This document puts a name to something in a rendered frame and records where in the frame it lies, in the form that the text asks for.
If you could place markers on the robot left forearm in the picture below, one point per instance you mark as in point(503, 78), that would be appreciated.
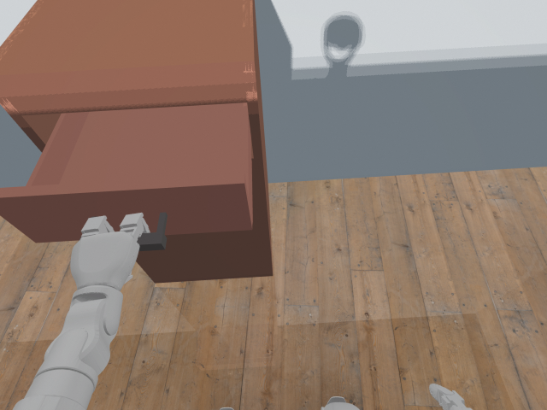
point(73, 361)

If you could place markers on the robot right hand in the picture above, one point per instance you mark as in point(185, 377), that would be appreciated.
point(449, 400)

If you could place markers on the right robot shin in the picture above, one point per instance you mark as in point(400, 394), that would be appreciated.
point(336, 399)

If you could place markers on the robot left hand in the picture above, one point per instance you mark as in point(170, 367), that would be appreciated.
point(106, 257)

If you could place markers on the cabinet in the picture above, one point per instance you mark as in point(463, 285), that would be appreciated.
point(70, 56)

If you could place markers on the drawer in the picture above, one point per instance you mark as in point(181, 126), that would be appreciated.
point(191, 162)

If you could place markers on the handle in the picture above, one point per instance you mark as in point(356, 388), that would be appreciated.
point(154, 240)

